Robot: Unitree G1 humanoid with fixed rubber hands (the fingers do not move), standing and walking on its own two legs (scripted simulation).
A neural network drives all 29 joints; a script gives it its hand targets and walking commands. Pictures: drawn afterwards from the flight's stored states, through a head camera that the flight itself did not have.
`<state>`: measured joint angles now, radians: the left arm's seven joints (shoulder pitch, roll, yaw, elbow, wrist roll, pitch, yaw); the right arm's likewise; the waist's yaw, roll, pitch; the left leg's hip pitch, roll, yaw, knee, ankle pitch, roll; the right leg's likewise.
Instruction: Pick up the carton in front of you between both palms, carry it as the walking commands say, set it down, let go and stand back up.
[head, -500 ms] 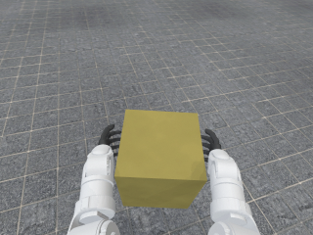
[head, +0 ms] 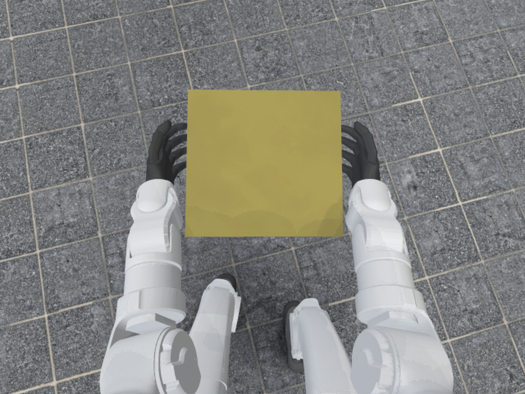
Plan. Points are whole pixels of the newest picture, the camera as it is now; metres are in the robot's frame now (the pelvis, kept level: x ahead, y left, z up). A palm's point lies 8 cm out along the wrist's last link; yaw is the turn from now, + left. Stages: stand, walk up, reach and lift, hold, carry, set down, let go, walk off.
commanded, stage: set down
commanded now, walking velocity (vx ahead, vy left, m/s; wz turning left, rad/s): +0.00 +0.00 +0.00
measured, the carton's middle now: (262, 175) +0.43 +0.05 -0.15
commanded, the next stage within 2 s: none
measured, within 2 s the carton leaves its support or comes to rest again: rests again in 1.90 s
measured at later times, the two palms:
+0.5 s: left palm (179, 180) +0.42 +0.21 -0.22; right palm (331, 165) +0.48 -0.08 -0.22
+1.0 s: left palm (189, 187) +0.43 +0.22 -0.37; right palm (310, 164) +0.53 -0.06 -0.37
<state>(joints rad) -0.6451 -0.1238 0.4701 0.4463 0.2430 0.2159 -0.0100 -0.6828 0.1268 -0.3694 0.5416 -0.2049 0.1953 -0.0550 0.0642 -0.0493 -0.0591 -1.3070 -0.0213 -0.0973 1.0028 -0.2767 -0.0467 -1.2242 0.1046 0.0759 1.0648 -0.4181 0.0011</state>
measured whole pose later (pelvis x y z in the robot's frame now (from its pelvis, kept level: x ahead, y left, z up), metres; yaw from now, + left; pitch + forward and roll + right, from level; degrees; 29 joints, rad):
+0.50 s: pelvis -0.03 +0.01 -0.13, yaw -1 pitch +46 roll -2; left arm -0.92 -0.11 0.54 0.49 0.24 0.32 0.09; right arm -1.07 -0.05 -0.38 0.77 -0.21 0.28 -0.01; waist 0.08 -0.06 -0.14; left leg -1.93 -0.07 -0.09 1.51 -0.39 -0.05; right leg -1.83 0.13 0.07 1.58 -0.56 0.04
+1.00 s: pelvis -0.05 +0.00 -0.23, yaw -1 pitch +48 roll +1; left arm -1.20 -0.02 0.63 0.58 0.18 0.31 0.11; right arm -1.48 -0.22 -0.19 1.00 -0.14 0.28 -0.06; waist 0.15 -0.05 0.11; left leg -2.22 -0.07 -0.09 1.83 -0.44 -0.10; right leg -2.15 0.19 0.07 1.94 -0.62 0.04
